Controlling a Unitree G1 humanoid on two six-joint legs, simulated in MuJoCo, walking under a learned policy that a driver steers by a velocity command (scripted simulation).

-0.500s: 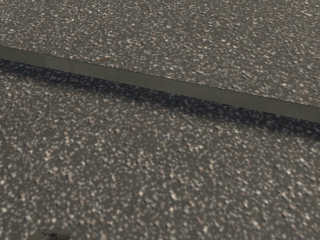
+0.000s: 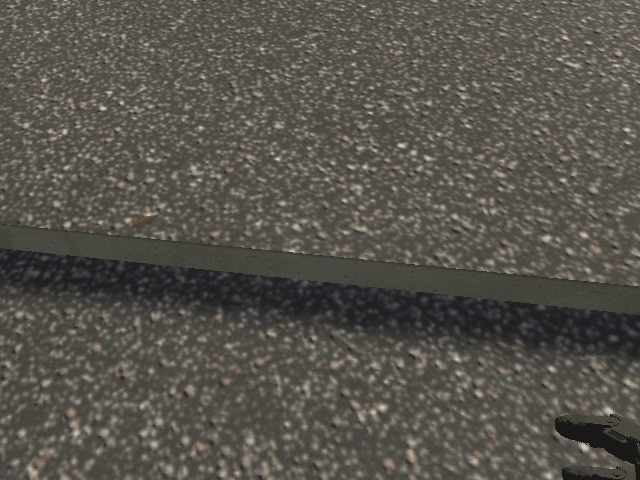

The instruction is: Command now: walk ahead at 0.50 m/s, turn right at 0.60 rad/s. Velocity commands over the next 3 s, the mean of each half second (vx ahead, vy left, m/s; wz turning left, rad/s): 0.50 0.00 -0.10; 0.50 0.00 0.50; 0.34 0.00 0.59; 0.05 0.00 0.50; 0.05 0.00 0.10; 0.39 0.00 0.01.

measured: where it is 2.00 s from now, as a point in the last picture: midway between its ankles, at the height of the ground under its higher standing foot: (323, 330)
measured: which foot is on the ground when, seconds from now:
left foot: up 0.00-0.04, down 0.06-0.52, up 0.54-1.00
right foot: down 0.00-0.08, up 0.10-0.50, down 0.52-1.00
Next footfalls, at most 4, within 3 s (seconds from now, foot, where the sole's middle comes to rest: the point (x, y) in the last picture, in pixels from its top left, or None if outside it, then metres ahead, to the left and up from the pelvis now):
0.06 left None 0.22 0.13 -0.78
0.52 right None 0.42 -0.14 -0.78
1.02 left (307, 386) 0.66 0.16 -0.78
1.48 right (377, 320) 0.84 0.01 -0.78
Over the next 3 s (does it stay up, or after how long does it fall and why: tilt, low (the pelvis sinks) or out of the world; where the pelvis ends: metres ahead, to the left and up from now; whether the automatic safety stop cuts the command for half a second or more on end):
stays up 1.01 0.22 0.10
